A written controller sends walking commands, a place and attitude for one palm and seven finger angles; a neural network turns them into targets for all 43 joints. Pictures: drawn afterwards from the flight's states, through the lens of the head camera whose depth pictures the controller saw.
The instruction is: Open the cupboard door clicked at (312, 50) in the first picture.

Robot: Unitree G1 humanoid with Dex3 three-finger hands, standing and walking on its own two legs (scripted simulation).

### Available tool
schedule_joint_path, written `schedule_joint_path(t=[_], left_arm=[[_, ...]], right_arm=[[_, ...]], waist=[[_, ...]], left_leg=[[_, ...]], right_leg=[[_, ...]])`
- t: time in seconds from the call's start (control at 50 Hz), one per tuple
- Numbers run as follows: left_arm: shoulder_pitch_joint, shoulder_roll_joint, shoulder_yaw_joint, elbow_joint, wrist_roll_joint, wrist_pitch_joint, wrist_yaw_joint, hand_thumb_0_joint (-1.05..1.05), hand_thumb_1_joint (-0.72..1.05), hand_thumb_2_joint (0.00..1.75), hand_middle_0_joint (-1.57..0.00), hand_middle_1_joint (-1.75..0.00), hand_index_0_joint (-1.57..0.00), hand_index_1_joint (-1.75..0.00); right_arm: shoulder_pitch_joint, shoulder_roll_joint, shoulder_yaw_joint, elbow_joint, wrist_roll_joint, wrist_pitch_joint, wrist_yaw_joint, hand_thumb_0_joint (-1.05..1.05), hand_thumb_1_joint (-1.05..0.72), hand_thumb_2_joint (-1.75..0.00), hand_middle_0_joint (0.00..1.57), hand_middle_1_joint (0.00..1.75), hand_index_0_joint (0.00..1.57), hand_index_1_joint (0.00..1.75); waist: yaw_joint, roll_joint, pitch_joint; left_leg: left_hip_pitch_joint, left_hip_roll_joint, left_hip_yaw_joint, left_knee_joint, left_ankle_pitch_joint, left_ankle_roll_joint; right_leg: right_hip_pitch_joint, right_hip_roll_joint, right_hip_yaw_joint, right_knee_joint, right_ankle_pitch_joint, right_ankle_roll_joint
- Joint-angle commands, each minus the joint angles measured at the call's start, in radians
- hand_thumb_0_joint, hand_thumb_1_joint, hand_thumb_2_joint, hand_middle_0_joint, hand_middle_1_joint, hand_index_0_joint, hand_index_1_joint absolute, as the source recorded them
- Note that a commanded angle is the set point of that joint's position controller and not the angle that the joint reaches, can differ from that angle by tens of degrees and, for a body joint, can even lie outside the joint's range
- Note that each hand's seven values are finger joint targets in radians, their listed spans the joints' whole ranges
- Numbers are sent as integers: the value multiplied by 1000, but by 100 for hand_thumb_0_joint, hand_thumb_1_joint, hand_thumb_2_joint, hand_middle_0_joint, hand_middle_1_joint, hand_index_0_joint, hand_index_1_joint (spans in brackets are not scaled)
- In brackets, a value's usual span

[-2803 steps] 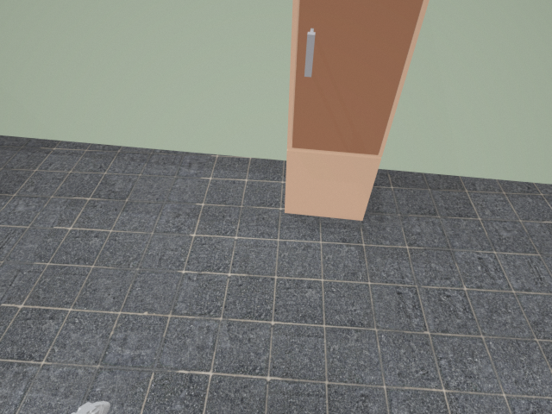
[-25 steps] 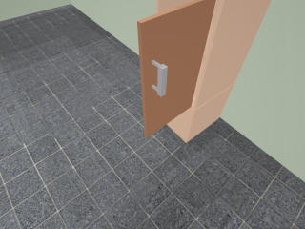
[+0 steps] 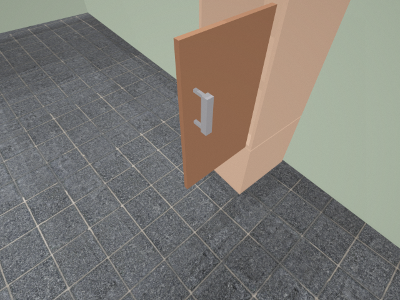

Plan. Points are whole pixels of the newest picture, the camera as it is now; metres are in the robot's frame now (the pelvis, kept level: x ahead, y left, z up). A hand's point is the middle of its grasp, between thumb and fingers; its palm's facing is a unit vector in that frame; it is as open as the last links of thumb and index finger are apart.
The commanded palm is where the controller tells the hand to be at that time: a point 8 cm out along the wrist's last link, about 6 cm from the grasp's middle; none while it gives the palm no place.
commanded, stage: look to check the result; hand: left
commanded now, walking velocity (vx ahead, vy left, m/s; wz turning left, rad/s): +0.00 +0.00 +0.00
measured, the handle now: (201, 111) +0.58 +0.03 +0.04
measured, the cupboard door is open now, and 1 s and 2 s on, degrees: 92 92 92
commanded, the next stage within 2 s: stand and wait in 0.56 s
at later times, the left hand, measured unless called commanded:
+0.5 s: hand out of the picture +0.02 +0.19 -0.17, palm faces +0.03 -0.97 -0.23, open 7.4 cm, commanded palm none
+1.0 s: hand out of the picture +0.05 +0.19 -0.17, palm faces +0.02 -0.97 -0.26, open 7.4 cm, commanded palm none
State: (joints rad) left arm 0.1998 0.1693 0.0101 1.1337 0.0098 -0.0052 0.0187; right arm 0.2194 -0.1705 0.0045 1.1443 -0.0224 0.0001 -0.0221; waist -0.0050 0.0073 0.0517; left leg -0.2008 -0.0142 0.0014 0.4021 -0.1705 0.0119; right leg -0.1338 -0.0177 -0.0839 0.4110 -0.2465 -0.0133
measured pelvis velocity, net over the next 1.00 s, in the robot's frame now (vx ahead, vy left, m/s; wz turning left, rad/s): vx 0.02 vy -0.01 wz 0.00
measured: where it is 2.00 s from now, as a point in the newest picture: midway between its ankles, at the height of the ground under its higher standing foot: outside the picture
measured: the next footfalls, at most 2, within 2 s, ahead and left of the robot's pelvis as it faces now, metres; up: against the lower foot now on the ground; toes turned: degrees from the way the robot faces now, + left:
none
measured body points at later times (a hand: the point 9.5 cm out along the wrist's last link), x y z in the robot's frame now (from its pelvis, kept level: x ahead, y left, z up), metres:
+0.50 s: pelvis +0.02 -0.01 +0.00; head +0.03 -0.01 +0.45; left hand +0.02 +0.24 -0.15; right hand +0.05 -0.24 -0.16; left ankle +0.03 +0.11 -0.74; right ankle -0.01 -0.11 -0.74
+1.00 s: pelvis +0.02 -0.01 +0.00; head +0.04 -0.02 +0.45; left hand +0.05 +0.24 -0.15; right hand +0.05 -0.26 -0.16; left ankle +0.03 +0.11 -0.74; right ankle -0.01 -0.11 -0.74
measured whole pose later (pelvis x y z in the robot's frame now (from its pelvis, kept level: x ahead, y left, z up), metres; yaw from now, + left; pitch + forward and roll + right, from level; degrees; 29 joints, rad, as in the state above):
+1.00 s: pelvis +0.02 -0.01 +0.00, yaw +0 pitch -2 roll +0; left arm 0.19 0.22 0.01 1.14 0.01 -0.01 0.01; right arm 0.18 -0.23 0.00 1.15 -0.02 0.00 -0.02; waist 0.00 0.01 0.06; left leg -0.14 0.00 -0.01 0.35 -0.17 -0.01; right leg -0.07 0.00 -0.09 0.35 -0.25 -0.03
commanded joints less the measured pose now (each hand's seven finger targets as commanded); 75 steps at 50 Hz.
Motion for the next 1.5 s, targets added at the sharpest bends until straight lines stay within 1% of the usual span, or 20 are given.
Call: schedule_joint_path(t=[0.0,0.12,0.14,0.5,0.52,0.6,0.62,0.66,0.76,0.86,0.88,0.92,1.0,1.02,1.12,1.26,1.32,1.34,1.38,1.48], left_arm=[[61,136,28,-21,-2,-10,10,0,90,90,-20,-30,-20,-30],[66,143,30,-21,-1,-15,12,0,90,90,-20,-30,-20,-30],[64,142,28,-17,-2,-13,12,0,90,90,-20,-30,-20,-30],[50,172,29,-16,-2,-19,10,0,90,90,-20,-30,-20,-30],[54,174,30,-18,-2,-21,11,0,90,90,-20,-30,-20,-30],[41,179,28,-20,-2,-19,9,0,90,90,-20,-30,-20,-30],[40,183,31,-22,-1,-20,9,0,90,90,-20,-30,-20,-30],[32,182,29,-21,-2,-18,8,0,90,90,-20,-30,-20,-30],[23,197,33,-26,-2,-22,7,0,90,90,-20,-30,-20,-30],[13,205,33,-30,-3,-21,7,0,90,90,-20,-30,-20,-30],[16,207,33,-29,-3,-23,7,0,90,90,-20,-30,-20,-30],[15,215,35,-31,-2,-25,7,0,90,90,-20,-30,-20,-30],[6,217,34,-30,-3,-25,8,0,90,90,-20,-30,-20,-30],[12,222,35,-31,-2,-26,8,0,90,90,-20,-30,-20,-30],[6,226,36,-32,-2,-26,7,0,90,90,-20,-30,-20,-30],[-6,232,34,-31,-3,-26,6,0,90,90,-20,-30,-20,-30],[-3,237,36,-34,-2,-27,6,0,90,90,-20,-30,-20,-30],[-12,235,34,-33,-3,-26,6,0,90,90,-20,-30,-20,-30],[-11,237,34,-34,-3,-26,6,0,90,90,-20,-30,-20,-30],[-12,239,34,-34,-3,-25,5,0,90,90,-20,-30,-20,-30]], right_arm=[[40,-114,-23,-28,2,-9,-11,0,-90,-90,20,30,20,30],[35,-129,-26,-31,6,-10,-14,0,-90,-90,20,30,20,30],[32,-125,-25,-27,4,-10,-14,0,-90,-90,20,30,20,30],[-1,-161,-24,-28,5,-13,-14,0,-90,-90,20,30,20,30],[-8,-164,-26,-31,6,-12,-14,0,-90,-90,20,30,20,30],[-13,-168,-25,-31,4,-13,-13,0,-90,-90,20,30,20,30],[-16,-174,-26,-34,5,-12,-13,0,-90,-90,20,30,20,30],[-16,-172,-25,-31,3,-12,-13,0,-90,-90,20,30,20,30],[-20,-184,-26,-36,3,-15,-12,0,-90,-90,20,30,20,30],[-27,-191,-27,-34,4,-14,-12,0,-90,-90,20,30,20,30],[-29,-192,-27,-35,4,-15,-12,0,-90,-90,20,30,20,30],[-30,-202,-28,-37,6,-16,-12,0,-90,-90,20,30,20,30],[-32,-201,-29,-34,5,-15,-12,0,-90,-90,20,30,20,30],[-37,-208,-30,-38,6,-14,-12,0,-90,-90,20,30,20,30],[-43,-215,-30,-38,6,-15,-12,0,-90,-90,20,30,20,30],[-50,-217,-29,-37,5,-17,-11,0,-90,-90,20,30,20,30],[-55,-226,-30,-40,6,-16,-11,0,-90,-90,20,30,20,30],[-55,-224,-30,-39,5,-16,-11,0,-90,-90,20,30,20,30],[-54,-226,-29,-39,5,-17,-11,0,-90,-90,20,30,20,30],[-61,-227,-28,-40,6,-16,-10,0,-90,-90,20,30,20,30]], waist=[[5,16,-5],[3,-12,-21],[2,0,-14],[3,-5,-9],[6,-18,-15],[5,9,-5],[6,-1,-3],[5,11,9],[6,-14,-31],[5,-2,-14],[6,-15,-23],[7,-6,-39],[5,-7,-28],[7,-26,-32],[7,-2,-36],[5,-2,-36],[8,-21,-33],[5,-13,-22],[5,-3,-35],[6,0,-24]], left_leg=[[3,106,-95,-73,101,15],[32,109,-91,-62,144,18],[30,108,-90,-63,145,17],[52,112,-90,-80,165,16],[60,114,-90,-76,161,18],[54,112,-89,-84,157,15],[55,112,-91,-82,156,15],[44,112,-91,-90,141,13],[64,115,-93,-84,176,15],[60,115,-92,-88,165,13],[67,115,-92,-87,176,14],[76,117,-90,-83,188,14],[72,116,-89,-89,185,12],[82,118,-87,-85,186,13],[85,119,-88,-86,191,13],[87,121,-91,-95,197,12],[89,120,-90,-91,193,13],[83,119,-94,-95,193,12],[87,120,-91,-97,196,11],[86,120,-93,-100,188,11]], right_leg=[[-20,-102,95,-99,64,-28],[-7,-101,92,-104,107,-29],[-9,-104,92,-104,108,-29],[13,-107,98,-124,150,-30],[10,-106,96,-127,145,-31],[12,-107,100,-131,140,-30],[9,-105,101,-134,137,-31],[8,-105,100,-135,116,-30],[33,-110,98,-131,163,-32],[28,-110,100,-138,155,-33],[30,-112,101,-136,171,-33],[39,-111,103,-135,190,-34],[42,-113,102,-138,202,-34],[36,-112,101,-139,205,-34],[41,-113,104,-142,205,-34],[47,-115,104,-143,206,-33],[42,-114,102,-149,208,-33],[42,-115,101,-146,206,-33],[51,-115,103,-146,210,-33],[44,-115,106,-152,195,-32]])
